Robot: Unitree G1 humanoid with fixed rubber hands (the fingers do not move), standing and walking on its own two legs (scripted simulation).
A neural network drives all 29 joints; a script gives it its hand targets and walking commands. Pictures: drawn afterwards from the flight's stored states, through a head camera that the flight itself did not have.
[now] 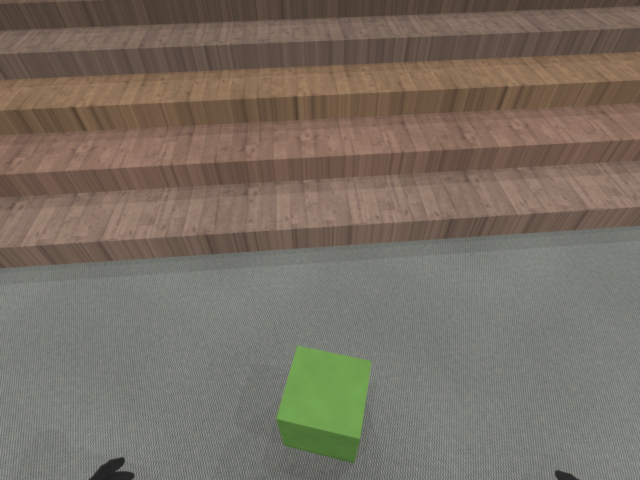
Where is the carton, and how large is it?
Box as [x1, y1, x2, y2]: [276, 346, 371, 462]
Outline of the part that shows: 297,346 276,417 284,445 354,462 360,436 371,361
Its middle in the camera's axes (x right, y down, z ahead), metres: +0.01 +0.47 +1.10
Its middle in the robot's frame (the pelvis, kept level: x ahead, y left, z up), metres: +0.44 +0.03 -0.66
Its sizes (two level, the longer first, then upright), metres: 0.210 0.200 0.250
